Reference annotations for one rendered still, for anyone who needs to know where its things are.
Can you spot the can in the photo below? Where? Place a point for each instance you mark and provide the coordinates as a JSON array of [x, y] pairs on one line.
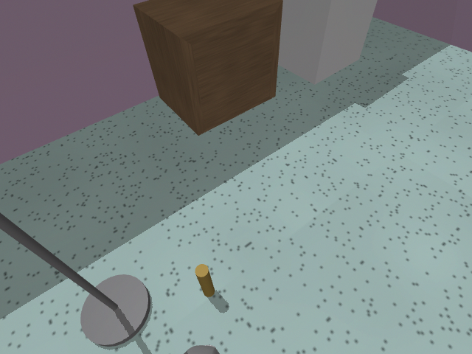
[[204, 278]]

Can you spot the floor lamp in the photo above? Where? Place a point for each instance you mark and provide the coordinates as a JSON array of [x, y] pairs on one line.
[[114, 311]]

